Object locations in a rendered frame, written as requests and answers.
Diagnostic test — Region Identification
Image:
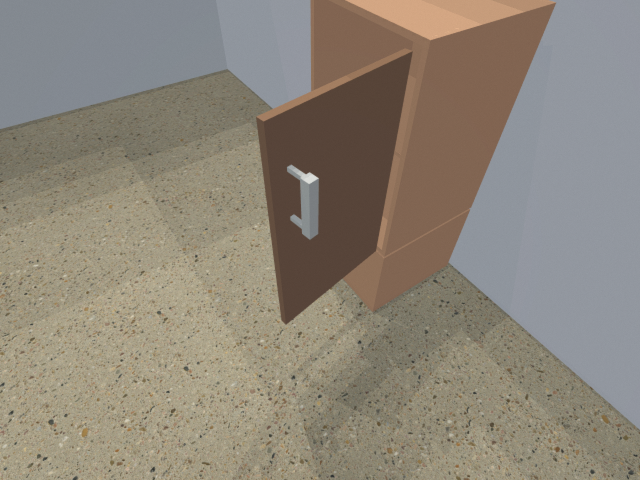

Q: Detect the handle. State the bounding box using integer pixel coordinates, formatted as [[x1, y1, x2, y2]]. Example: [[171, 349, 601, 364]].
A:
[[287, 165, 319, 240]]

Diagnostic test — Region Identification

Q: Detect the cupboard door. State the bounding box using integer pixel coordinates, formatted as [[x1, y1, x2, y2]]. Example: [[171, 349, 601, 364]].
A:
[[256, 48, 413, 324]]

